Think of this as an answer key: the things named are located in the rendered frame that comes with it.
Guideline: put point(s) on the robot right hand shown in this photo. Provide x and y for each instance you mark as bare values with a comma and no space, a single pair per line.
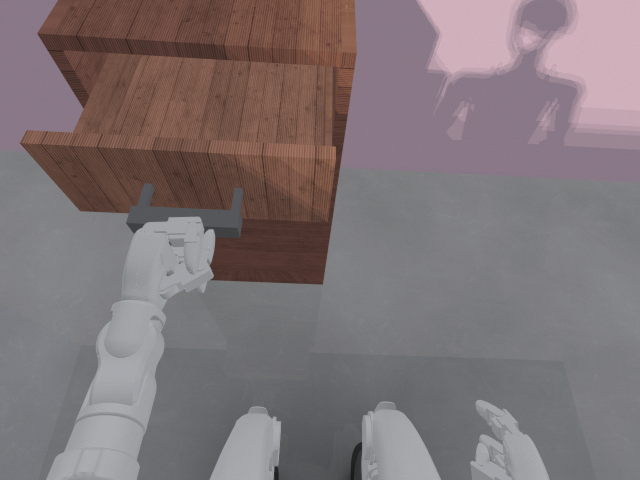
518,457

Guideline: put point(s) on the drawer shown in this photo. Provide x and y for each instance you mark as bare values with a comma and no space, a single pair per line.
196,129

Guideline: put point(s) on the left robot forearm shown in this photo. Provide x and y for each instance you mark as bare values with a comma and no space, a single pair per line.
108,431

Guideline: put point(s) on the robot left thigh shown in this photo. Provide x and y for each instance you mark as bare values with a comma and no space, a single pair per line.
251,450

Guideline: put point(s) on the robot thigh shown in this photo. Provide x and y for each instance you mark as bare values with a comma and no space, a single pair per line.
251,450
391,440

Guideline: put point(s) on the handle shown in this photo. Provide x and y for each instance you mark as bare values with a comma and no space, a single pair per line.
225,223

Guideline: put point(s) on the cabinet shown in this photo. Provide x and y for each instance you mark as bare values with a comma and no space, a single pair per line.
80,34

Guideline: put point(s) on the robot left hand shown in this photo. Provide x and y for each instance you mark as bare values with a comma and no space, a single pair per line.
150,257

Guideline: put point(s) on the robot right thigh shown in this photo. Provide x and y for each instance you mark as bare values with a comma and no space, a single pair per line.
391,440

